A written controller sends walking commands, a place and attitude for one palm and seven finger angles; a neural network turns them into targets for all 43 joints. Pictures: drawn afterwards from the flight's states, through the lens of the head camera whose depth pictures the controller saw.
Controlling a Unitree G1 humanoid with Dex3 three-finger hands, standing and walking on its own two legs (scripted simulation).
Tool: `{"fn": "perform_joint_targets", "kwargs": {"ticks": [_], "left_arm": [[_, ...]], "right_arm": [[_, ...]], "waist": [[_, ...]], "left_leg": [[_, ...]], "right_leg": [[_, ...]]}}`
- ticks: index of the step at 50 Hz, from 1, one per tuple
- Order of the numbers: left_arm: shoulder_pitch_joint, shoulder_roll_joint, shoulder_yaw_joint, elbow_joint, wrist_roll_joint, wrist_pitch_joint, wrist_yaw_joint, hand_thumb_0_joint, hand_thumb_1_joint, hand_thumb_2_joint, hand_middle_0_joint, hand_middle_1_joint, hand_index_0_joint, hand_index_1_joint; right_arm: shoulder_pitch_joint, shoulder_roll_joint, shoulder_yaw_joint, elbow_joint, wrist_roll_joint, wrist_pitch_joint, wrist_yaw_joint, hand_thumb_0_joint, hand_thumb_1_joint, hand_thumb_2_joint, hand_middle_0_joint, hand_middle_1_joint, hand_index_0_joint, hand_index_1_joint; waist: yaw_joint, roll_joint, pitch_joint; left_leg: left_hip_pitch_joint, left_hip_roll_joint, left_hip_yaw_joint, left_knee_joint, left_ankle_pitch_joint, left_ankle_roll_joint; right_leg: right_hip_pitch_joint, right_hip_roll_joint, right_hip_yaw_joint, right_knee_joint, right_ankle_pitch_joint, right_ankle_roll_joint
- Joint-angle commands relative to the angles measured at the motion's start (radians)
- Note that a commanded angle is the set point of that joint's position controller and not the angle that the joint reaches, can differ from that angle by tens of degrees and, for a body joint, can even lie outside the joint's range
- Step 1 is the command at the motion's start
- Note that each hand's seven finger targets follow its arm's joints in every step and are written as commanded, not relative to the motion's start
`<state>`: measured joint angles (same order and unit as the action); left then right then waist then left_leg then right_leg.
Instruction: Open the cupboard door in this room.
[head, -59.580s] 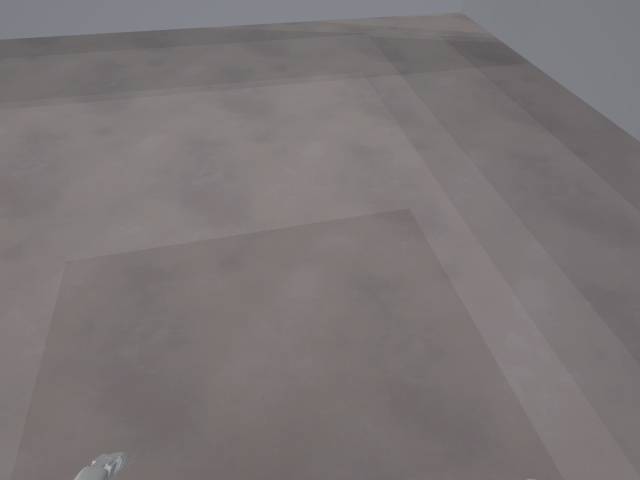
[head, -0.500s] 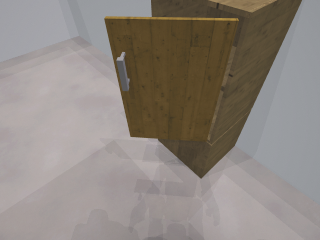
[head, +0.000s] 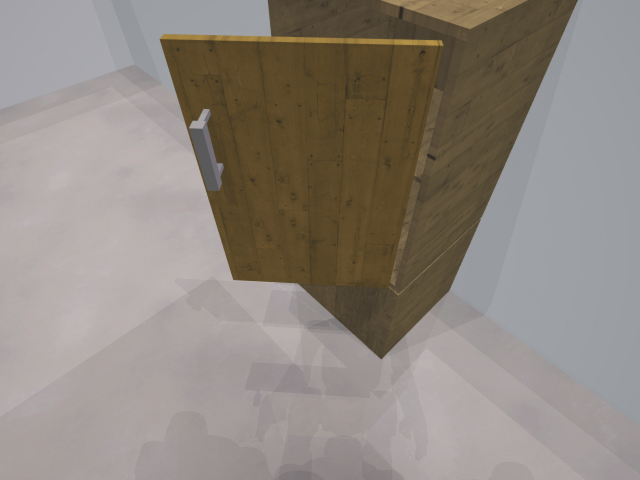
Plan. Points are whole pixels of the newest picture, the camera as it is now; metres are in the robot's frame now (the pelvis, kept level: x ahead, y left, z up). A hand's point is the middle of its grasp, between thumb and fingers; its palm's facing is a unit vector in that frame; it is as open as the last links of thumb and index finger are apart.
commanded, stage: look again from close up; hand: left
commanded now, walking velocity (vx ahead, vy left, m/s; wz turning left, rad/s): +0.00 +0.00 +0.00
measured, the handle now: (209, 150) +0.59 +0.22 +0.08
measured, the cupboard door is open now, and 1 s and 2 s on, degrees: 43 43 43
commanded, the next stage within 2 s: come to a stop and stand still in 0.06 s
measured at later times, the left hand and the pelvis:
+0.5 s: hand out of the picture +0.02 +0.17 -0.17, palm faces +0.03 -0.98 -0.22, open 7.4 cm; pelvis +0.01 -0.01 +0.00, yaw +1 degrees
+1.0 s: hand out of the picture +0.03 +0.18 -0.17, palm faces +0.02 -0.97 -0.23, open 7.4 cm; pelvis +0.01 +0.00 +0.00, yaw +1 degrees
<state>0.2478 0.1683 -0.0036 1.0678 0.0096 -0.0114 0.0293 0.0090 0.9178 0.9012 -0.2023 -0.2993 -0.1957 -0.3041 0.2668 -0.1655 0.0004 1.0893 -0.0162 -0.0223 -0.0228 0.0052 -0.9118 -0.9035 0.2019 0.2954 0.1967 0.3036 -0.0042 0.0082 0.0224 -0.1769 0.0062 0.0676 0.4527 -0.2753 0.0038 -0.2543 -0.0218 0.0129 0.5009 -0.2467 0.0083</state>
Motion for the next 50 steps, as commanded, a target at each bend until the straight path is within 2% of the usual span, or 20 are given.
{"fn": "perform_joint_targets", "kwargs": {"ticks": [1, 7, 10, 12, 14, 16, 20, 21, 22, 23, 24, 25, 26, 28, 32, 34, 36, 42, 50], "left_arm": [[0.060, 0.112, 0.019, -0.033, 0.003, -0.018, 0.004, 0.000, 0.900, 0.900, -0.200, -0.300, -0.200, -0.300], [0.058, 0.113, 0.021, -0.032, 0.003, -0.018, 0.004, 0.000, 0.900, 0.900, -0.200, -0.300, -0.200, -0.300], [0.059, 0.119, 0.024, -0.031, 0.003, -0.019, 0.002, 0.000, 0.900, 0.900, -0.200, -0.300, -0.200, -0.300], [0.051, 0.117, 0.024, -0.036, 0.003, -0.017, 0.005, 0.000, 0.900, 0.900, -0.200, -0.300, -0.200, -0.300], [0.052, 0.121, 0.026, -0.036, 0.001, -0.017, 0.006, 0.000, 0.900, 0.900, -0.200, -0.300, -0.200, -0.300], [0.052, 0.114, 0.025, -0.033, 0.002, -0.016, 0.007, 0.000, 0.900, 0.900, -0.200, -0.300, -0.200, -0.300], [0.060, 0.112, 0.024, -0.028, 0.001, -0.016, 0.006, 0.000, 0.900, 0.900, -0.200, -0.300, -0.200, -0.300], [0.061, 0.110, 0.023, -0.028, 0.002, -0.016, 0.006, 0.000, 0.900, 0.900, -0.200, -0.300, -0.200, -0.300], [0.156, 0.124, 0.028, 0.025, 0.008, -0.028, 0.047, 0.000, 0.900, 0.900, -0.200, -0.300, -0.200, -0.300], [0.103, 0.170, 0.028, -0.028, 0.005, -0.039, 0.039, 0.000, 0.900, 0.900, -0.200, -0.300, -0.200, -0.300], [0.060, 0.154, 0.019, -0.041, 0.003, -0.038, 0.028, 0.000, 0.900, 0.900, -0.200, -0.300, -0.200, -0.300], [0.045, 0.141, 0.017, -0.046, 0.004, -0.035, 0.023, 0.000, 0.900, 0.900, -0.200, -0.300, -0.200, -0.300], [0.040, 0.130, 0.017, -0.051, 0.005, -0.030, 0.018, 0.000, 0.900, 0.900, -0.200, -0.300, -0.200, -0.300], [0.055, 0.113, 0.014, -0.047, 0.003, -0.022, 0.013, 0.000, 0.900, 0.900, -0.200, -0.300, -0.200, -0.300], [0.047, 0.100, 0.009, -0.037, 0.003, -0.015, 0.006, 0.000, 0.900, 0.900, -0.200, -0.300, -0.200, -0.300], [0.046, 0.101, 0.009, -0.036, 0.002, -0.012, 0.005, 0.000, 0.900, 0.900, -0.200, -0.300, -0.200, -0.300], [0.045, 0.105, 0.011, -0.034, 0.003, -0.011, 0.004, 0.000, 0.900, 0.900, -0.200, -0.300, -0.200, -0.300], [0.049, 0.118, 0.017, -0.025, 0.001, -0.016, 0.004, 0.000, 0.900, 0.900, -0.200, -0.300, -0.200, -0.300], [0.038, 0.124, 0.022, -0.013, 0.002, -0.015, 0.004, 0.000, 0.900, 0.900, -0.200, -0.300, -0.200, -0.300]], "right_arm": [[0.050, -0.091, -0.016, -0.029, 0.004, -0.016, -0.006, 0.000, -0.900, -0.900, 0.200, 0.300, 0.200, 0.300], [0.043, -0.091, -0.016, -0.019, 0.005, -0.014, -0.008, 0.000, -0.900, -0.900, 0.200, 0.300, 0.200, 0.300], [0.043, -0.095, -0.017, -0.018, 0.003, -0.012, -0.007, 0.000, -0.900, -0.900, 0.200, 0.300, 0.200, 0.300], [0.040, -0.090, -0.015, -0.016, 0.004, -0.010, -0.008, 0.000, -0.900, -0.900, 0.200, 0.300, 0.200, 0.300], [0.039, -0.091, -0.015, -0.018, 0.006, -0.011, -0.010, 0.000, -0.900, -0.900, 0.200, 0.300, 0.200, 0.300], [0.044, -0.085, -0.015, -0.013, 0.006, -0.010, -0.012, 0.000, -0.900, -0.900, 0.200, 0.300, 0.200, 0.300], [0.044, -0.092, -0.015, -0.010, 0.006, -0.013, -0.013, 0.000, -0.900, -0.900, 0.200, 0.300, 0.200, 0.300], [0.042, -0.087, -0.014, -0.006, 0.006, -0.012, -0.013, 0.000, -0.900, -0.900, 0.200, 0.300, 0.200, 0.300], [-0.055, -0.126, -0.026, -0.075, 0.017, -0.012, -0.002, 0.000, -0.900, -0.900, 0.200, 0.300, 0.200, 0.300], [0.015, -0.064, -0.020, -0.102, 0.012, 0.002, 0.003, 0.000, -0.900, -0.900, 0.200, 0.300, 0.200, 0.300], [0.029, -0.055, -0.015, -0.090, 0.009, 0.002, 0.002, 0.000, -0.900, -0.900, 0.200, 0.300, 0.200, 0.300], [0.071, -0.062, -0.013, -0.084, 0.006, -0.002, 0.005, 0.000, -0.900, -0.900, 0.200, 0.300, 0.200, 0.300], [0.088, -0.068, -0.013, -0.083, 0.000, -0.009, 0.008, 0.000, -0.900, -0.900, 0.200, 0.300, 0.200, 0.300], [0.063, -0.085, -0.011, -0.095, 0.001, -0.010, 0.005, 0.000, -0.900, -0.900, 0.200, 0.300, 0.200, 0.300], [0.062, -0.096, -0.010, -0.098, 0.001, -0.009, 0.001, 0.000, -0.900, -0.900, 0.200, 0.300, 0.200, 0.300], [0.062, -0.102, -0.009, -0.094, 0.001, -0.009, 0.001, 0.000, -0.900, -0.900, 0.200, 0.300, 0.200, 0.300], [0.066, -0.100, -0.007, -0.083, 0.000, -0.013, 0.000, 0.000, -0.900, -0.900, 0.200, 0.300, 0.200, 0.300], [0.068, -0.107, -0.006, -0.059, 0.001, -0.020, -0.004, 0.000, -0.900, -0.900, 0.200, 0.300, 0.200, 0.300], [0.058, -0.106, -0.009, -0.030, 0.002, -0.018, -0.009, 0.000, -0.900, -0.900, 0.200, 0.300, 0.200, 0.300]], "waist": [[0.005, -0.034, -0.008], [0.005, -0.032, -0.001], [0.005, -0.035, -0.004], [0.004, -0.025, 0.018], [0.006, -0.010, -0.007], [0.006, -0.026, -0.007], [0.008, -0.012, -0.020], [0.009, -0.022, -0.003], [0.042, -0.019, 0.020], [-0.015, -0.023, -0.061], [-0.021, 0.021, -0.008], [-0.033, 0.038, -0.024], [-0.021, 0.102, -0.016], [-0.005, 0.061, -0.002], [-0.001, -0.024, 0.058], [0.000, -0.036, 0.085], [0.003, 0.000, 0.087], [0.007, -0.015, 0.014], [0.007, -0.009, 0.018]], "left_leg": [[-0.015, 0.087, -0.079, -0.068, 0.163, 0.022], [-0.007, 0.090, -0.071, -0.067, 0.171, 0.016], [-0.006, 0.083, -0.064, -0.062, 0.128, 0.014], [-0.012, 0.086, -0.071, -0.068, 0.166, 0.012], [0.002, 0.091, -0.070, -0.063, 0.207, 0.010], [0.006, 0.097, -0.072, -0.071, 0.214, 0.011], [0.015, 0.096, -0.074, -0.075, 0.207, 0.012], [0.013, 0.098, -0.074, -0.078, 0.201, 0.013], [-0.053, 0.112, -0.030, 0.120, 0.199, -0.016], [-0.055, 0.053, -0.057, 0.080, -0.055, -0.012], [-0.032, 0.051, -0.062, 0.027, -0.039, -0.007], [-0.020, 0.075, -0.078, 0.001, 0.031, 0.002], [-0.036, 0.095, -0.088, -0.009, 0.106, 0.017], [-0.068, 0.106, -0.109, -0.039, 0.120, 0.030], [-0.088, 0.097, -0.116, -0.074, 0.064, 0.036], [-0.090, 0.092, -0.116, -0.091, 0.033, 0.036], [-0.086, 0.094, -0.117, -0.104, 0.054, 0.038], [-0.034, 0.092, -0.104, -0.085, 0.142, 0.037], [-0.009, 0.092, -0.090, -0.076, 0.165, 0.031]], "right_leg": [[0.046, -0.082, 0.085, -0.081, 0.226, -0.044], [0.052, -0.082, 0.085, -0.088, 0.250, -0.046], [0.053, -0.084, 0.095, -0.097, 0.195, -0.054], [0.045, -0.085, 0.095, -0.097, 0.244, -0.052], [0.061, -0.088, 0.093, -0.087, 0.291, -0.051], [0.069, -0.083, 0.081, -0.085, 0.292, -0.050], [0.074, -0.081, 0.082, -0.092, 0.270, -0.049], [0.071, -0.080, 0.077, -0.097, 0.266, -0.049], [0.075, -0.148, 0.116, -0.086, 0.590, -0.027], [0.082, -0.189, 0.177, -0.100, 0.389, -0.067], [0.008, -0.164, 0.155, -0.101, 0.223, -0.083], [-0.006, -0.116, 0.109, -0.085, 0.093, -0.078], [0.005, -0.080, 0.068, -0.056, 0.082, -0.069], [0.035, -0.054, 0.047, -0.039, 0.056, -0.055], [0.018, -0.051, 0.052, -0.052, 0.030, -0.047], [-0.003, -0.052, 0.059, -0.060, 0.006, -0.044], [0.007, -0.053, 0.053, -0.055, 0.027, -0.044], [0.054, -0.066, 0.056, -0.042, 0.122, -0.044], [0.048, -0.074, 0.060, -0.045, 0.172, -0.046]]}}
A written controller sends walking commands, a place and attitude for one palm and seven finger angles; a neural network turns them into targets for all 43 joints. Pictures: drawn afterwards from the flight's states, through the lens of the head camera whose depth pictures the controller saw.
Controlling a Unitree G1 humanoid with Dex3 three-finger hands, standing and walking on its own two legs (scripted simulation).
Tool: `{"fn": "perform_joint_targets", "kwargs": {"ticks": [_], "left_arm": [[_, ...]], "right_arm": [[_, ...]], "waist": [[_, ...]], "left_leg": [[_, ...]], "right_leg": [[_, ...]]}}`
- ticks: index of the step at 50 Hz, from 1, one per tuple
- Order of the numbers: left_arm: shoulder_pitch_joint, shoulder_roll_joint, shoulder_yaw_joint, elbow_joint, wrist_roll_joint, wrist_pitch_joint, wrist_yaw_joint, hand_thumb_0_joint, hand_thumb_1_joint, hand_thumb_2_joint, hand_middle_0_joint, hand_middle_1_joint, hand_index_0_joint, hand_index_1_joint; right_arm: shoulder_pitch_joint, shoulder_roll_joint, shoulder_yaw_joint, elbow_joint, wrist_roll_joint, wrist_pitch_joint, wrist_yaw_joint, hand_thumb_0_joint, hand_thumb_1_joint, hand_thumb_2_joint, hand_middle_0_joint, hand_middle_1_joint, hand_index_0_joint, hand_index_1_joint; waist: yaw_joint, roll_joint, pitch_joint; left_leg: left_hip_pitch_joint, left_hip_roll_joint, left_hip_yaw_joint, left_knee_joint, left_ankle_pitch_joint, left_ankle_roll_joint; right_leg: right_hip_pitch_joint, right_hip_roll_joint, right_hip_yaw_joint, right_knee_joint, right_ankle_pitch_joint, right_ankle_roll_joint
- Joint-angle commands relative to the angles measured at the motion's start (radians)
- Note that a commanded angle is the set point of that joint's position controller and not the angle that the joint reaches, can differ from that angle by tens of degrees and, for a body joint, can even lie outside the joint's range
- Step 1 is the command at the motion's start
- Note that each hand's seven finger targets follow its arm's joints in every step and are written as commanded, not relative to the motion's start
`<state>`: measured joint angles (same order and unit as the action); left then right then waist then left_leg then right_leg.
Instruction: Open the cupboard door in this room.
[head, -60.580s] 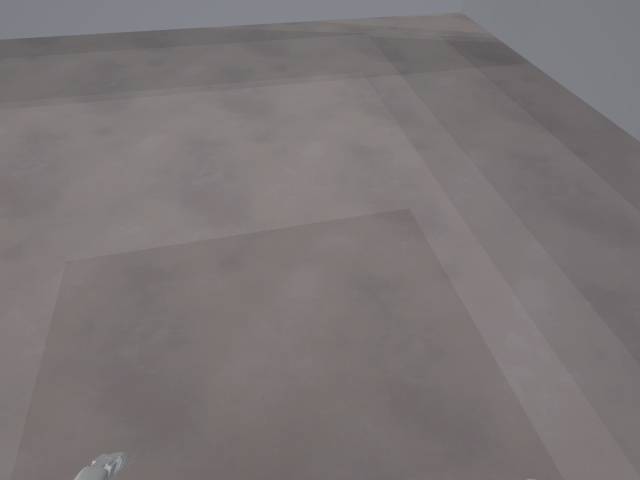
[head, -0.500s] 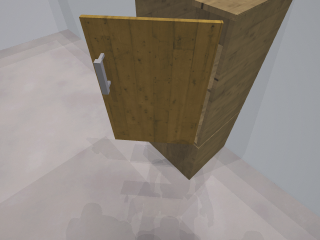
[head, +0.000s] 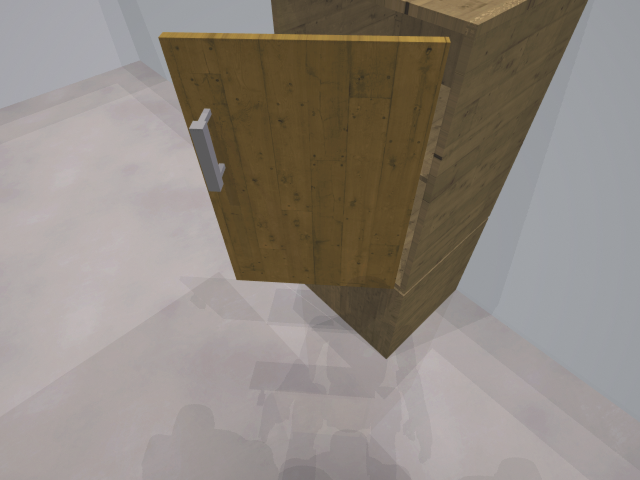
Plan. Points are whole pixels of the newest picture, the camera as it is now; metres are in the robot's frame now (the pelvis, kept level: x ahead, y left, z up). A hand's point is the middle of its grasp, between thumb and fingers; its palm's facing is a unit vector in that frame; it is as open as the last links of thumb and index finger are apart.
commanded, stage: come to a stop and stand still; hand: left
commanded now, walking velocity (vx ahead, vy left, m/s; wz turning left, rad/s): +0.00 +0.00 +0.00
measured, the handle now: (211, 150) +0.58 +0.22 +0.08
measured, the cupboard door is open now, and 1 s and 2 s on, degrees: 43 43 43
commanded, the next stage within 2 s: look again from close up in 0.10 s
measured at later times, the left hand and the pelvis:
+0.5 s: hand out of the picture +0.04 +0.17 -0.17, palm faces +0.02 -0.97 -0.23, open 7.4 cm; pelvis +0.01 -0.02 +0.00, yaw +0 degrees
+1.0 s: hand out of the picture +0.03 +0.18 -0.18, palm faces +0.07 -0.97 -0.21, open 7.4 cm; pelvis +0.01 -0.01 +0.00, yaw +1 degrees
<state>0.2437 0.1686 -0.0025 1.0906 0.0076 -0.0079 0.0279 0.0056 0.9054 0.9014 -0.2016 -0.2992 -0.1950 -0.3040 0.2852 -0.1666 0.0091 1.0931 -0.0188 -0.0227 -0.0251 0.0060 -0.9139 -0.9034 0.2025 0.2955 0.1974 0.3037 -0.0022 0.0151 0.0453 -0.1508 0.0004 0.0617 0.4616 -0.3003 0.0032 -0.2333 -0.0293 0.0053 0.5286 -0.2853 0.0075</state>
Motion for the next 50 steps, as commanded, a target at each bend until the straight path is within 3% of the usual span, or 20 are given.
{"fn": "perform_joint_targets", "kwargs": {"ticks": [1, 10, 14, 21, 38, 40, 42, 46, 48, 50], "left_arm": [[0.039, 0.124, 0.022, -0.034, 0.005, -0.019, 0.006, 0.000, 0.900, 0.900, -0.200, -0.300, -0.200, -0.300], [0.027, 0.133, 0.026, -0.030, 0.005, -0.018, 0.004, 0.000, 0.900, 0.900, -0.200, -0.300, -0.200, -0.300], [0.022, 0.145, 0.029, -0.029, 0.005, -0.024, 0.004, 0.000, 0.900, 0.900, -0.200, -0.300, -0.200, -0.300], [0.012, 0.147, 0.029, -0.031, 0.006, -0.022, 0.002, 0.000, 0.900, 0.900, -0.200, -0.300, -0.200, -0.300], [0.003, 0.166, 0.032, -0.033, 0.004, -0.025, -0.001, 0.000, 0.900, 0.900, -0.200, -0.300, -0.200, -0.300], [0.009, 0.171, 0.037, -0.037, 0.005, -0.026, -0.001, 0.000, 0.900, 0.900, -0.200, -0.300, -0.200, -0.300], [0.025, 0.171, 0.040, -0.040, 0.008, -0.022, 0.000, 0.000, 0.900, 0.900, -0.200, -0.300, -0.200, -0.300], [0.063, 0.190, 0.058, -0.045, 0.012, -0.009, 0.003, 0.000, 0.900, 0.900, -0.200, -0.300, -0.200, -0.300], [0.065, 0.200, 0.068, -0.058, 0.014, -0.007, 0.006, 0.000, 0.900, 0.900, -0.200, -0.300, -0.200, -0.300], [0.058, 0.194, 0.074, -0.068, 0.015, -0.006, 0.009, 0.000, 0.900, 0.900, -0.200, -0.300, -0.200, -0.300]], "right_arm": [[0.041, -0.098, -0.019, -0.030, 0.004, -0.018, -0.007, 0.000, -0.900, -0.900, 0.200, 0.300, 0.200, 0.300], [0.017, -0.111, -0.022, -0.021, 0.004, -0.016, -0.010, 0.000, -0.900, -0.900, 0.200, 0.300, 0.200, 0.300], [0.007, -0.120, -0.025, -0.018, 0.005, -0.017, -0.011, 0.000, -0.900, -0.900, 0.200, 0.300, 0.200, 0.300], [-0.008, -0.115, -0.025, -0.012, 0.004, -0.012, -0.010, 0.000, -0.900, -0.900, 0.200, 0.300, 0.200, 0.300], [-0.021, -0.130, -0.027, -0.002, 0.004, -0.012, -0.009, 0.000, -0.900, -0.900, 0.200, 0.300, 0.200, 0.300], [-0.012, -0.135, -0.028, -0.002, 0.003, -0.010, -0.007, 0.000, -0.900, -0.900, 0.200, 0.300, 0.200, 0.300], [-0.003, -0.119, -0.027, -0.004, 0.002, -0.003, -0.004, 0.000, -0.900, -0.900, 0.200, 0.300, 0.200, 0.300], [0.009, -0.079, -0.027, -0.026, 0.000, 0.016, 0.002, 0.000, -0.900, -0.900, 0.200, 0.300, 0.200, 0.300], [0.017, -0.079, -0.029, -0.036, -0.001, 0.017, 0.004, 0.000, -0.900, -0.900, 0.200, 0.300, 0.200, 0.300], [0.036, -0.078, -0.032, -0.041, 0.001, 0.013, 0.004, 0.000, -0.900, -0.900, 0.200, 0.300, 0.200, 0.300]], "waist": [[0.004, -0.017, -0.004], [0.005, -0.005, -0.011], [0.004, -0.021, -0.037], [0.005, -0.023, -0.007], [0.007, -0.037, -0.034], [0.011, -0.035, -0.047], [0.018, -0.040, -0.016], [0.030, -0.136, 0.024], [0.033, -0.175, 0.035], [0.022, -0.154, 0.022]], "left_leg": [[-0.032, 0.100, -0.086, -0.086, 0.204, 0.032], [-0.016, 0.101, -0.076, -0.082, 0.208, 0.025], [0.005, 0.101, -0.071, -0.069, 0.241, 0.021], [-0.001, 0.103, -0.070, -0.084, 0.213, 0.018], [0.008, 0.102, -0.070, -0.087, 0.211, 0.010], [0.000, 0.092, -0.058, -0.069, 0.173, 0.009], [-0.038, 0.073, -0.042, -0.043, 0.102, 0.005], [-0.128, 0.030, -0.001, 0.056, -0.040, -0.010], [-0.161, 0.031, -0.002, 0.085, -0.066, -0.011], [-0.117, 0.037, -0.006, 0.037, -0.032, -0.011]], "right_leg": [[0.033, -0.064, 0.064, -0.072, 0.222, -0.046], [0.034, -0.071, 0.074, -0.084, 0.251, -0.049], [0.053, -0.078, 0.080, -0.085, 0.321, -0.053], [0.041, -0.075, 0.079, -0.105, 0.293, -0.053], [0.061, -0.080, 0.084, -0.126, 0.300, -0.055], [0.077, -0.092, 0.097, -0.126, 0.273, -0.064], [0.067, -0.110, 0.127, -0.139, 0.196, -0.078], [0.067, -0.202, 0.239, -0.222, 0.054, -0.132], [0.064, -0.242, 0.270, -0.226, 0.086, -0.156], [0.041, -0.242, 0.244, -0.177, 0.184, -0.156]]}}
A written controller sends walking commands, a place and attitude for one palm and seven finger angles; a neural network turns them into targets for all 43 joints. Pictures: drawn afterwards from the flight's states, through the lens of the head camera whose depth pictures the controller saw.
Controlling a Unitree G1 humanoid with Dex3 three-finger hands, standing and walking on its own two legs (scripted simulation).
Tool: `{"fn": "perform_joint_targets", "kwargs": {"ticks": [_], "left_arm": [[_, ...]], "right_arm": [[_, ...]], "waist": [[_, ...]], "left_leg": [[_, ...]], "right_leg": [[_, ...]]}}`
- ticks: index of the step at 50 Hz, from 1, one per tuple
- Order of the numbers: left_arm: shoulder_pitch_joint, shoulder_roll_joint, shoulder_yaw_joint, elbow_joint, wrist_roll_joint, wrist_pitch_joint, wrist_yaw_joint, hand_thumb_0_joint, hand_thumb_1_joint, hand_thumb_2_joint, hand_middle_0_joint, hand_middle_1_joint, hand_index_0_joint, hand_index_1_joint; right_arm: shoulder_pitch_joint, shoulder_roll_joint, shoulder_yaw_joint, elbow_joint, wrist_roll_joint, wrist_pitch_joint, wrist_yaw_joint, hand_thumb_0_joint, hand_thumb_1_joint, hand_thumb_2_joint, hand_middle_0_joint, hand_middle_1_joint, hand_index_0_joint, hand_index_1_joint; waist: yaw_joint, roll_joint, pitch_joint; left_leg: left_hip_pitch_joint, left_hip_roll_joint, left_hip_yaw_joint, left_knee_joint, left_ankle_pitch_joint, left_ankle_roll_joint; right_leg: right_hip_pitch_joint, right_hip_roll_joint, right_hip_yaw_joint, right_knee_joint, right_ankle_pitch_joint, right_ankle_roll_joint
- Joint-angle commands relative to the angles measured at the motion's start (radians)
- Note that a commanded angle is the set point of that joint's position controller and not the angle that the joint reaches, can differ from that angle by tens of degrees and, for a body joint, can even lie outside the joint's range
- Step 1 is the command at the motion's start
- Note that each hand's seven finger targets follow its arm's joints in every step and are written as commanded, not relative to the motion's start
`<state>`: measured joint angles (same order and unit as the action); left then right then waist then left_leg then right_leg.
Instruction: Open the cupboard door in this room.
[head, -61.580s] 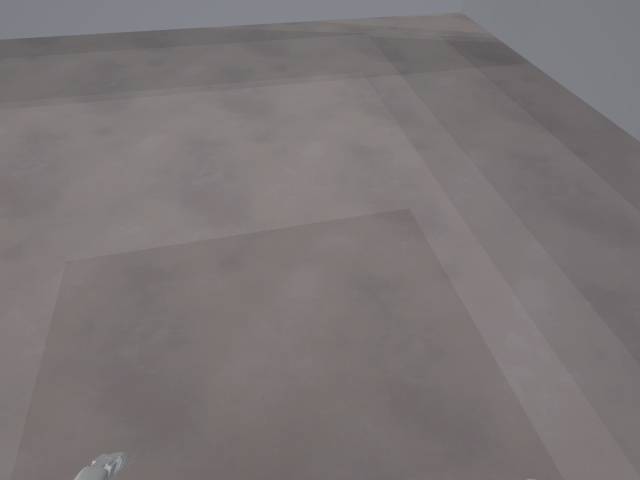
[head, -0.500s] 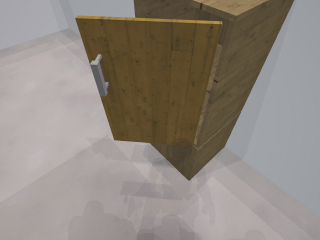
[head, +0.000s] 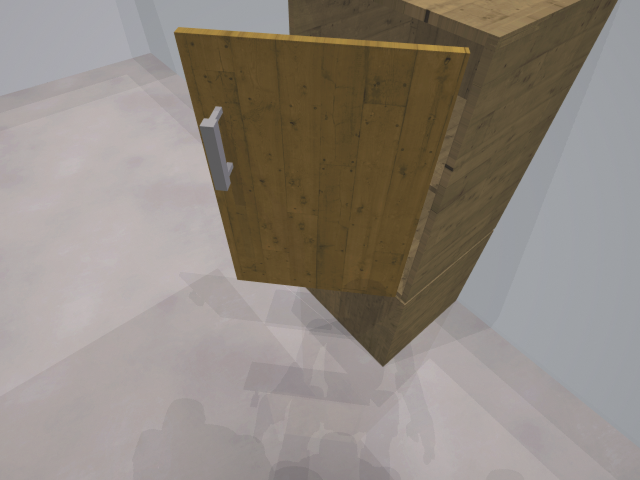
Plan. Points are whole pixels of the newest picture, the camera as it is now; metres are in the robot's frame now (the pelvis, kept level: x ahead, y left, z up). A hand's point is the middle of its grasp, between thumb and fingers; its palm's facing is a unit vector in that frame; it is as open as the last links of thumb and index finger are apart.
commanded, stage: come to a stop and stand still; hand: left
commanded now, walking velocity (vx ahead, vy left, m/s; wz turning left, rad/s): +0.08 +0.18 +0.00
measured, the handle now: (220, 149) +0.58 +0.21 +0.09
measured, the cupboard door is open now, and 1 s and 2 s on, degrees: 43 43 43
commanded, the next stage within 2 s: look again from close up in 1.22 s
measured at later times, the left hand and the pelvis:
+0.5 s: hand out of the picture +0.08 +0.20 -0.17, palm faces +0.01 -0.98 -0.22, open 7.3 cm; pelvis +0.03 +0.02 +0.00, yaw -1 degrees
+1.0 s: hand out of the picture -0.02 +0.20 -0.17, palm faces +0.01 -0.98 -0.20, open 7.4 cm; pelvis -0.03 +0.03 +0.00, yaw -1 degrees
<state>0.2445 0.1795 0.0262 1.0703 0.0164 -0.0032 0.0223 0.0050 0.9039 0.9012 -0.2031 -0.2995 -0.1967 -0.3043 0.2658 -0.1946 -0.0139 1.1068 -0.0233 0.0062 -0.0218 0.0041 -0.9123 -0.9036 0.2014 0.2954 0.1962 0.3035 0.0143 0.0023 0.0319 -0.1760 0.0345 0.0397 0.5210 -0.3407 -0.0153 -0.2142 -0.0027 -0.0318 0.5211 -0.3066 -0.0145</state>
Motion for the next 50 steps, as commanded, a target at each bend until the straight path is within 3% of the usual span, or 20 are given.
{"fn": "perform_joint_targets", "kwargs": {"ticks": [1, 3, 5, 7, 13, 14, 16, 17, 19, 23, 29, 30, 31, 32, 34, 36, 38, 40, 43, 50], "left_arm": [[0.045, 0.173, 0.049, -0.057, 0.006, -0.008, 0.016, 0.000, 0.900, 0.900, -0.200, -0.300, -0.200, -0.300], [0.017, 0.138, 0.044, -0.080, 0.006, 0.002, 0.013, 0.000, 0.900, 0.900, -0.200, -0.300, -0.200, -0.300], [-0.036, 0.081, 0.031, -0.109, 0.011, 0.012, 0.012, 0.000, 0.900, 0.900, -0.200, -0.300, -0.200, -0.300], [-0.051, 0.066, 0.021, -0.117, 0.008, 0.013, 0.015, 0.000, 0.900, 0.900, -0.200, -0.300, -0.200, -0.300], [0.030, 0.042, 0.013, -0.056, -0.005, -0.006, 0.004, 0.000, 0.900, 0.900, -0.200, -0.300, -0.200, -0.300], [0.058, 0.050, 0.013, -0.040, -0.006, -0.013, 0.006, 0.000, 0.900, 0.900, -0.200, -0.300, -0.200, -0.300], [0.090, 0.091, 0.011, -0.018, -0.010, -0.025, 0.013, 0.000, 0.900, 0.900, -0.200, -0.300, -0.200, -0.300], [0.083, 0.099, 0.005, -0.016, -0.011, -0.024, 0.012, 0.000, 0.900, 0.900, -0.200, -0.300, -0.200, -0.300], [0.048, 0.076, 0.002, -0.019, -0.011, -0.020, 0.016, 0.000, 0.900, 0.900, -0.200, -0.300, -0.200, -0.300], [0.037, 0.060, 0.002, -0.025, -0.009, -0.017, 0.022, 0.000, 0.900, 0.900, -0.200, -0.300, -0.200, -0.300], [0.031, 0.067, 0.000, -0.012, -0.007, -0.017, 0.020, 0.000, 0.900, 0.900, -0.200, -0.300, -0.200, -0.300], [0.142, 0.100, 0.003, 0.031, 0.000, -0.031, 0.056, 0.000, 0.900, 0.900, -0.200, -0.300, -0.200, -0.300], [0.141, 0.147, 0.011, 0.014, 0.006, -0.052, 0.051, 0.000, 0.900, 0.900, -0.200, -0.300, -0.200, -0.300], [0.125, 0.136, 0.010, -0.003, -0.002, -0.054, 0.045, 0.000, 0.900, 0.900, -0.200, -0.300, -0.200, -0.300], [0.078, 0.113, -0.012, -0.022, -0.003, -0.047, 0.041, 0.000, 0.900, 0.900, -0.200, -0.300, -0.200, -0.300], [0.035, 0.091, -0.018, -0.034, -0.005, -0.031, 0.034, 0.000, 0.900, 0.900, -0.200, -0.300, -0.200, -0.300], [0.040, 0.067, -0.022, -0.031, -0.007, -0.030, 0.028, 0.000, 0.900, 0.900, -0.200, -0.300, -0.200, -0.300], [0.040, 0.076, -0.025, -0.025, -0.006, -0.021, 0.022, 0.000, 0.900, 0.900, -0.200, -0.300, -0.200, -0.300], [0.057, 0.075, -0.027, -0.024, -0.002, -0.016, 0.015, 0.000, 0.900, 0.900, -0.200, -0.300, -0.200, -0.300], [0.100, 0.070, -0.016, -0.033, 0.001, -0.014, 0.011, 0.000, 0.900, 0.900, -0.200, -0.300, -0.200, -0.300]], "right_arm": [[0.078, -0.046, -0.010, -0.049, 0.006, -0.018, 0.000, 0.000, -0.900, -0.900, 0.200, 0.300, 0.200, 0.300], [0.141, -0.083, -0.016, -0.041, 0.002, -0.027, 0.000, 0.000, -0.900, -0.900, 0.200, 0.300, 0.200, 0.300], [0.171, -0.124, -0.026, -0.044, -0.003, -0.022, -0.008, 0.000, -0.900, -0.900, 0.200, 0.300, 0.200, 0.300], [0.175, -0.085, -0.013, -0.052, -0.004, -0.029, -0.018, 0.000, -0.900, -0.900, 0.200, 0.300, 0.200, 0.300], [0.086, -0.098, -0.014, -0.053, 0.002, -0.048, -0.032, 0.000, -0.900, -0.900, 0.200, 0.300, 0.200, 0.300], [0.087, -0.084, -0.012, -0.046, 0.006, -0.049, -0.033, 0.000, -0.900, -0.900, 0.200, 0.300, 0.200, 0.300], [0.099, -0.035, -0.005, -0.043, 0.016, -0.049, -0.031, 0.000, -0.900, -0.900, 0.200, 0.300, 0.200, 0.300], [0.103, -0.025, -0.004, -0.036, 0.016, -0.047, -0.029, 0.000, -0.900, -0.900, 0.200, 0.300, 0.200, 0.300], [0.108, -0.021, -0.006, -0.010, 0.011, -0.036, -0.029, 0.000, -0.900, -0.900, 0.200, 0.300, 0.200, 0.300], [0.110, -0.020, -0.002, 0.017, 0.008, -0.045, -0.033, 0.000, -0.900, -0.900, 0.200, 0.300, 0.200, 0.300], [0.087, -0.017, 0.001, 0.027, 0.007, -0.043, -0.030, 0.000, -0.900, -0.900, 0.200, 0.300, 0.200, 0.300], [-0.008, -0.086, -0.018, -0.049, 0.023, -0.042, -0.019, 0.000, -0.900, -0.900, 0.200, 0.300, 0.200, 0.300], [0.009, -0.061, -0.004, -0.097, 0.021, -0.039, -0.012, 0.000, -0.900, -0.900, 0.200, 0.300, 0.200, 0.300], [0.056, -0.003, 0.000, -0.088, 0.018, -0.040, -0.010, 0.000, -0.900, -0.900, 0.200, 0.300, 0.200, 0.300], [0.074, -0.001, -0.008, -0.079, 0.020, -0.030, -0.012, 0.000, -0.900, -0.900, 0.200, 0.300, 0.200, 0.300], [0.085, -0.014, -0.009, -0.079, 0.012, -0.027, -0.010, 0.000, -0.900, -0.900, 0.200, 0.300, 0.200, 0.300], [0.082, -0.044, -0.006, -0.077, 0.006, -0.026, -0.015, 0.000, -0.900, -0.900, 0.200, 0.300, 0.200, 0.300], [0.049, -0.047, 0.000, -0.090, 0.008, -0.022, -0.012, 0.000, -0.900, -0.900, 0.200, 0.300, 0.200, 0.300], [0.051, -0.054, 0.000, -0.098, 0.005, -0.019, -0.002, 0.000, -0.900, -0.900, 0.200, 0.300, 0.200, 0.300], [0.091, -0.070, -0.004, -0.092, 0.000, -0.022, 0.001, 0.000, -0.900, -0.900, 0.200, 0.300, 0.200, 0.300]], "waist": [[-0.005, -0.110, 0.037], [-0.023, 0.051, 0.009], [-0.039, 0.260, 0.048], [-0.039, 0.176, 0.061], [0.006, 0.067, -0.022], [0.013, 0.047, -0.053], [0.001, -0.030, -0.071], [-0.008, -0.033, -0.052], [-0.017, -0.117, -0.023], [-0.011, -0.001, -0.029], [-0.009, -0.001, -0.006], [0.031, -0.026, -0.024], [0.002, -0.020, -0.068], [-0.021, -0.049, -0.137], [-0.041, -0.058, -0.163], [-0.046, 0.013, -0.082], [-0.036, 0.006, -0.014], [-0.027, 0.050, 0.048], [-0.025, -0.024, 0.117], [-0.024, -0.005, 0.086]], "left_leg": [[-0.043, 0.009, 0.021, -0.071, 0.055, 0.009], [0.053, 0.080, -0.056, -0.128, 0.259, 0.043], [0.101, 0.216, -0.215, -0.218, 0.453, 0.169], [0.113, 0.252, -0.244, -0.200, 0.671, 0.234], [0.100, 0.171, -0.123, -0.110, 0.768, 0.143], [0.101, 0.146, -0.109, -0.080, 0.724, 0.111], [-0.029, 0.083, -0.066, -0.078, 0.433, 0.052], [-0.040, 0.059, -0.057, -0.116, 0.314, 0.039], [-0.001, 0.073, -0.060, -0.136, 0.337, 0.035], [0.066, 0.096, -0.062, -0.152, 0.533, 0.048], [0.049, 0.087, -0.059, -0.179, 0.364, 0.046], [-0.014, 0.106, -0.007, 0.058, 0.473, 0.024], [-0.091, 0.040, 0.011, 0.107, 0.374, 0.010], [-0.100, 0.013, -0.007, 0.072, 0.074, 0.015], [-0.032, 0.008, -0.006, -0.037, 0.065, 0.011], [0.015, 0.050, -0.040, -0.091, 0.204, 0.025], [-0.021, 0.079, -0.072, -0.102, 0.284, 0.043], [-0.061, 0.074, -0.082, -0.149, 0.156, 0.045], [-0.112, 0.053, -0.094, -0.190, -0.015, 0.052], [-0.151, 0.047, -0.113, -0.229, -0.128, 0.065]], "right_leg": [[-0.008, -0.244, 0.232, -0.128, 0.225, -0.120], [-0.074, -0.125, 0.095, 0.027, 0.138, -0.065], [-0.246, -0.014, -0.054, 0.255, -0.229, -0.008], [-0.299, -0.047, -0.003, 0.375, -0.281, -0.010], [-0.031, -0.049, -0.020, -0.002, 0.053, 0.002], [0.029, -0.056, 0.003, -0.081, 0.168, -0.004], [0.178, -0.165, 0.119, -0.049, 0.574, -0.045], [0.159, -0.192, 0.114, -0.023, 0.638, -0.059], [0.103, -0.146, 0.078, -0.016, 0.578, -0.053], [0.071, -0.111, 0.057, -0.022, 0.461, -0.032], [0.071, -0.115, 0.074, -0.077, 0.391, -0.039], [0.078, -0.161, 0.106, -0.056, 0.777, -0.002], [0.200, -0.206, 0.129, -0.027, 1.067, -0.035], [0.245, -0.255, 0.170, -0.005, 1.148, -0.071], [0.207, -0.231, 0.120, -0.003, 0.987, -0.087], [0.069, -0.155, 0.092, -0.029, 0.585, -0.058], [0.039, -0.114, 0.086, -0.054, 0.404, -0.041], [0.008, -0.110, 0.097, -0.105, 0.212, -0.039], [-0.047, -0.097, 0.119, -0.175, -0.033, -0.032], [-0.049, -0.086, 0.116, -0.176, -0.109, -0.024]]}}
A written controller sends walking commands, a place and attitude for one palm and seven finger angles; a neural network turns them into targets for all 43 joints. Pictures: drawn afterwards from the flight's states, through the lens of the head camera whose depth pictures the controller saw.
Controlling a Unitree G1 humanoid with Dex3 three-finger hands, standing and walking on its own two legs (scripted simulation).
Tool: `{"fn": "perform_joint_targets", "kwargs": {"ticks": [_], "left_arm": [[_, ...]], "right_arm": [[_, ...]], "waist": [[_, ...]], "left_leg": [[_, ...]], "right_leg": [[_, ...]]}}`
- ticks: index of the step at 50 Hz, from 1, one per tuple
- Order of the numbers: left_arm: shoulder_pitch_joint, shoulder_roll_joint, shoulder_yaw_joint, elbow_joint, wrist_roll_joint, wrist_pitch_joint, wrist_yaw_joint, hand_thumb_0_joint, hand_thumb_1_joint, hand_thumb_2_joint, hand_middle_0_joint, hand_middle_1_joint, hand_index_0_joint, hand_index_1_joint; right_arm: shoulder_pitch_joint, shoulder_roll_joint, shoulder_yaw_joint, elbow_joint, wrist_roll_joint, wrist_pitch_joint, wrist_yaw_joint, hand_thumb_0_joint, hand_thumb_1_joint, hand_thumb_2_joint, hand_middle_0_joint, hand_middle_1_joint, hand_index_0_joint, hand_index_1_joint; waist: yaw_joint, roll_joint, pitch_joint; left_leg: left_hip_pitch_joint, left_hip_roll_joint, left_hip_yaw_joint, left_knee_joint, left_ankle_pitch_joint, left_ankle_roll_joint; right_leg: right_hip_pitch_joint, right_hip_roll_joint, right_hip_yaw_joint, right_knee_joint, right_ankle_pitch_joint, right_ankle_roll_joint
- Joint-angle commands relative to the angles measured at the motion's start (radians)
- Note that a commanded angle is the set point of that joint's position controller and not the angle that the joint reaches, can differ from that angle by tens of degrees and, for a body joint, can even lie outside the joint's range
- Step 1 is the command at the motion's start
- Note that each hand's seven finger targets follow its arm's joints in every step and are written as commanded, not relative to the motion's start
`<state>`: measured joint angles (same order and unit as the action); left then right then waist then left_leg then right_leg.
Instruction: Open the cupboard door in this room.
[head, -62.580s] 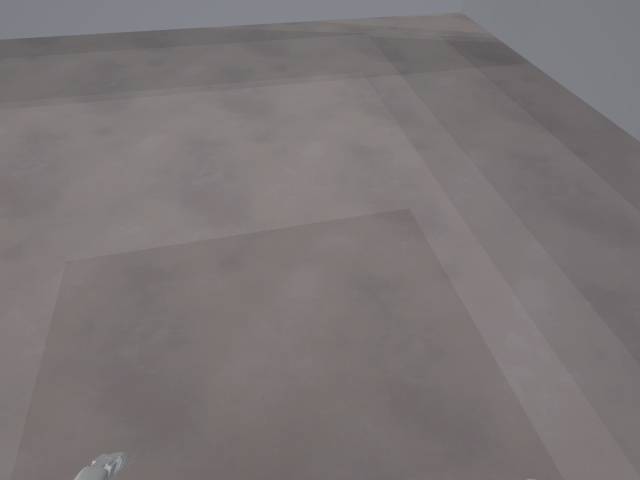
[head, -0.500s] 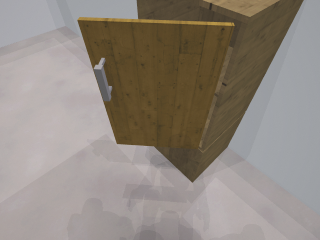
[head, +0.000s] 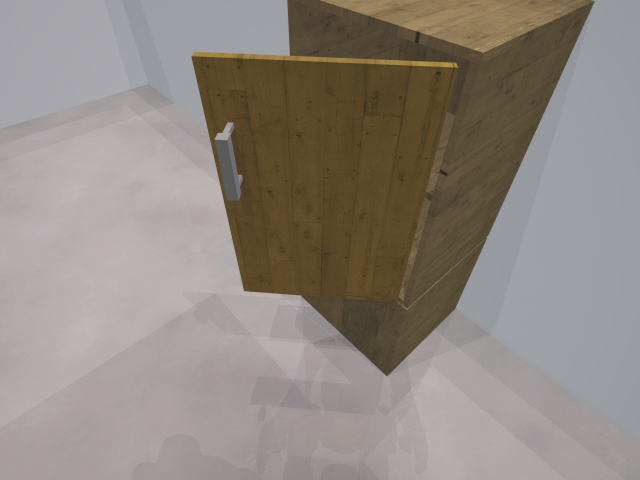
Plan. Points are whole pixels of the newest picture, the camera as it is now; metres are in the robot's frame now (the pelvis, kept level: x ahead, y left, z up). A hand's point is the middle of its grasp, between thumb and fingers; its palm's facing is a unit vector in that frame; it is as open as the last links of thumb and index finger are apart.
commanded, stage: come to a stop and stand still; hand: left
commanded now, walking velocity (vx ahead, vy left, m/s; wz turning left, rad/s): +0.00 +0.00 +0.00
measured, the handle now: (231, 161) +0.60 +0.20 +0.08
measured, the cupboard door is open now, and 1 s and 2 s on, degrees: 43 43 43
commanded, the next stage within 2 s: look again from close up in 0.22 s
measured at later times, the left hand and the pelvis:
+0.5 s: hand out of the picture -0.01 +0.16 -0.18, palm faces +0.04 -0.98 -0.17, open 7.4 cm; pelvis +0.00 +0.00 +0.00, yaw +0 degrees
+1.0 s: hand out of the picture +0.00 +0.16 -0.17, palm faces +0.04 -0.98 -0.18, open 7.4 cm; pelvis +0.01 +0.00 +0.00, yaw +0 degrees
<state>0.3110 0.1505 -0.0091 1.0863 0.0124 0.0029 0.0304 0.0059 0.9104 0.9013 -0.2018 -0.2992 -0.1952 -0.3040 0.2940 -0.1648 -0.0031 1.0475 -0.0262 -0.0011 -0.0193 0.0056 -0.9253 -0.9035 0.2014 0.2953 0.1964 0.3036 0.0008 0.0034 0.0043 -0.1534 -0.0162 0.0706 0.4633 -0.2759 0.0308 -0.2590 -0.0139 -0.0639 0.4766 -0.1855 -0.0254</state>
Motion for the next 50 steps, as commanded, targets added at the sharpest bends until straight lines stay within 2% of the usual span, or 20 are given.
{"fn": "perform_joint_targets", "kwargs": {"ticks": [1, 7, 11, 13, 19, 26, 31, 33, 34, 38, 41, 48, 50], "left_arm": [[0.035, 0.098, 0.020, -0.052, 0.004, -0.020, 0.003, 0.000, 0.900, 0.900, -0.200, -0.300, -0.200, -0.300], [0.060, 0.079, 0.018, -0.035, 0.002, -0.027, 0.003, 0.000, 0.900, 0.900, -0.200, -0.300, -0.200, -0.300], [0.069, 0.073, 0.015, -0.021, 0.000, -0.031, 0.005, 0.000, 0.900, 0.900, -0.200, -0.300, -0.200, -0.300], [0.072, 0.070, 0.013, -0.016, -0.002, -0.032, 0.006, 0.000, 0.900, 0.900, -0.200, -0.300, -0.200, -0.300], [0.074, 0.063, 0.012, -0.009, -0.003, -0.034, 0.008, 0.000, 0.900, 0.900, -0.200, -0.300, -0.200, -0.300], [0.064, 0.064, 0.010, -0.006, -0.003, -0.037, 0.010, 0.000, 0.900, 0.900, -0.200, -0.300, -0.200, -0.300], [0.059, 0.065, 0.011, -0.007, -0.001, -0.037, 0.010, 0.000, 0.900, 0.900, -0.200, -0.300, -0.200, -0.300], [0.058, 0.070, 0.013, -0.010, -0.002, -0.038, 0.011, 0.000, 0.900, 0.900, -0.200, -0.300, -0.200, -0.300], [0.055, 0.073, 0.014, -0.010, -0.002, -0.039, 0.011, 0.000, 0.900, 0.900, -0.200, -0.300, -0.200, -0.300], [0.050, 0.075, 0.013, -0.011, -0.001, -0.038, 0.010, 0.000, 0.900, 0.900, -0.200, -0.300, -0.200, -0.300], [0.048, 0.077, 0.014, -0.013, 0.000, -0.037, 0.010, 0.000, 0.900, 0.900, -0.200, -0.300, -0.200, -0.300], [0.041, 0.091, 0.016, -0.014, -0.001, -0.039, 0.009, 0.000, 0.900, 0.900, -0.200, -0.300, -0.200, -0.300], [0.060, 0.074, 0.016, -0.009, 0.001, -0.036, 0.008, 0.000, 0.900, 0.900, -0.200, -0.300, -0.200, -0.300]], "right_arm": [[0.070, -0.094, -0.014, -0.031, 0.004, -0.016, -0.003, 0.000, -0.900, -0.900, 0.200, 0.300, 0.200, 0.300], [0.096, -0.082, -0.006, -0.005, 0.007, -0.027, -0.006, 0.000, -0.900, -0.900, 0.200, 0.300, 0.200, 0.300], [0.120, -0.066, -0.001, 0.019, 0.010, -0.029, -0.008, 0.000, -0.900, -0.900, 0.200, 0.300, 0.200, 0.300], [0.125, -0.067, 0.001, 0.028, 0.010, -0.032, -0.008, 0.000, -0.900, -0.900, 0.200, 0.300, 0.200, 0.300], [0.136, -0.053, 0.004, 0.046, 0.012, -0.033, -0.010, 0.000, -0.900, -0.900, 0.200, 0.300, 0.200, 0.300], [0.122, -0.043, 0.004, 0.057, 0.014, -0.035, -0.012, 0.000, -0.900, -0.900, 0.200, 0.300, 0.200, 0.300], [0.107, -0.046, 0.002, 0.057, 0.015, -0.037, -0.013, 0.000, -0.900, -0.900, 0.200, 0.300, 0.200, 0.300], [0.099, -0.051, 0.000, 0.059, 0.015, -0.038, -0.014, 0.000, -0.900, -0.900, 0.200, 0.300, 0.200, 0.300], [0.096, -0.052, 0.000, 0.059, 0.015, -0.037, -0.014, 0.000, -0.900, -0.900, 0.200, 0.300, 0.200, 0.300], [0.080, -0.056, -0.001, 0.060, 0.016, -0.035, -0.013, 0.000, -0.900, -0.900, 0.200, 0.300, 0.200, 0.300], [0.074, -0.055, -0.002, 0.060, 0.015, -0.033, -0.012, 0.000, -0.900, -0.900, 0.200, 0.300, 0.200, 0.300], [0.058, -0.066, -0.003, 0.065, 0.015, -0.034, -0.012, 0.000, -0.900, -0.900, 0.200, 0.300, 0.200, 0.300], [0.082, -0.048, 0.002, 0.074, 0.011, -0.028, -0.010, 0.000, -0.900, -0.900, 0.200, 0.300, 0.200, 0.300]], "waist": [[-0.009, -0.002, 0.105], [-0.002, 0.008, 0.101], [-0.002, -0.024, 0.107], [-0.001, -0.008, 0.112], [-0.003, -0.018, 0.099], [-0.003, -0.001, 0.094], [-0.002, -0.017, 0.088], [-0.001, -0.003, 0.074], [-0.002, -0.019, 0.073], [-0.001, -0.010, 0.084], [0.000, -0.025, 0.094], [-0.001, -0.013, 0.068], [0.003, -0.016, 0.050]], "left_leg": [[-0.178, 0.103, -0.147, -0.181, -0.196, 0.020], [-0.201, 0.106, -0.159, -0.190, -0.168, 0.020], [-0.193, 0.107, -0.148, -0.183, -0.131, 0.017], [-0.194, 0.105, -0.148, -0.180, -0.115, 0.015], [-0.169, 0.102, -0.135, -0.165, -0.066, 0.012], [-0.138, 0.108, -0.123, -0.157, -0.003, 0.007], [-0.121, 0.112, -0.120, -0.154, 0.036, 0.007], [-0.111, 0.111, -0.116, -0.151, 0.048, 0.006], [-0.107, 0.111, -0.115, -0.150, 0.053, 0.004], [-0.103, 0.112, -0.116, -0.155, 0.049, 0.002], [-0.100, 0.111, -0.115, -0.160, 0.040, 0.003], [-0.081, 0.111, -0.109, -0.154, 0.067, -0.001], [-0.086, 0.097, -0.094, -0.140, -0.020, -0.003]], "right_leg": [[0.009, -0.074, 0.137, -0.128, -0.216, -0.013], [0.038, -0.083, 0.133, -0.111, -0.156, -0.017], [0.039, -0.090, 0.135, -0.115, -0.135, -0.020], [0.040, -0.091, 0.134, -0.106, -0.114, -0.020], [0.045, -0.098, 0.140, -0.110, -0.088, -0.023], [0.055, -0.099, 0.135, -0.107, -0.015, -0.024], [0.067, -0.099, 0.132, -0.105, 0.035, -0.022], [0.078, -0.102, 0.135, -0.104, 0.051, -0.022], [0.081, -0.103, 0.131, -0.104, 0.058, -0.021], [0.074, -0.101, 0.134, -0.113, 0.048, -0.020], [0.069, -0.102, 0.132, -0.124, 0.033, -0.020], [0.092, -0.106, 0.137, -0.124, 0.070, -0.021], [0.102, -0.110, 0.145, -0.131, -0.052, -0.026]]}}
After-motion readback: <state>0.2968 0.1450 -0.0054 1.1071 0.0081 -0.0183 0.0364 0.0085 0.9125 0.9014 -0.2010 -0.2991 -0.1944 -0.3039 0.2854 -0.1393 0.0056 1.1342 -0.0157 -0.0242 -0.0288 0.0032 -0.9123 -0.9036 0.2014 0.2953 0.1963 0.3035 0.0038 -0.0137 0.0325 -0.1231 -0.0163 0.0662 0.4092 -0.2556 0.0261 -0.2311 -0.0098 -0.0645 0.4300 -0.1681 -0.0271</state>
